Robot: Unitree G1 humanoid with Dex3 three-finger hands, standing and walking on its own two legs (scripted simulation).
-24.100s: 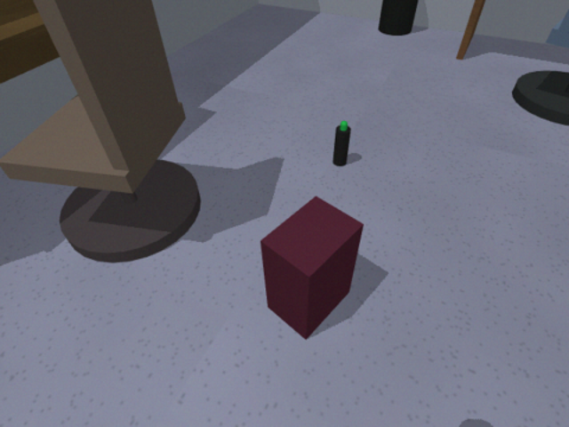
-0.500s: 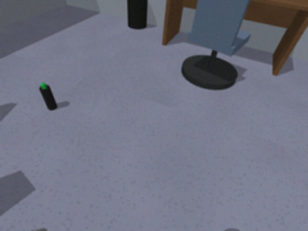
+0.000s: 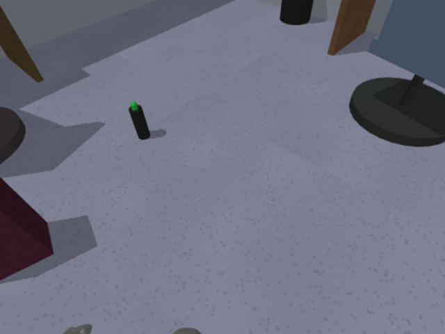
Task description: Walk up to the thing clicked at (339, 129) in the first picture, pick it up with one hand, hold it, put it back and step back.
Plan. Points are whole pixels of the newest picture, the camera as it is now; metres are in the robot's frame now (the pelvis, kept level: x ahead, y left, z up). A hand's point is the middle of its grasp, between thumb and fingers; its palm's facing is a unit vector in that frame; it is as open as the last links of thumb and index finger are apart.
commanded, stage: walk up
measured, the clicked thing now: (139, 119) +1.38 +0.62 -0.61
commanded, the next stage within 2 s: stand in 1.54 s
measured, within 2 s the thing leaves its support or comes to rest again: neither
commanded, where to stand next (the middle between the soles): +0.11 +0.00 m, yaw +17 degrees
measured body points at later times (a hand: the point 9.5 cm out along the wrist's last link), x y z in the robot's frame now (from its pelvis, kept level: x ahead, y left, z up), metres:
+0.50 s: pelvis +0.03 -0.02 +0.00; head +0.06 -0.01 +0.44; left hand +0.01 +0.33 -0.11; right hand +0.21 -0.29 -0.11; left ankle +0.04 +0.11 -0.71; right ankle +0.07 -0.14 -0.71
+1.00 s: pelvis +0.02 +0.00 +0.01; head +0.04 +0.01 +0.46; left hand -0.02 +0.33 -0.11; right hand +0.20 -0.27 -0.11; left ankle +0.02 +0.12 -0.71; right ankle +0.08 -0.13 -0.71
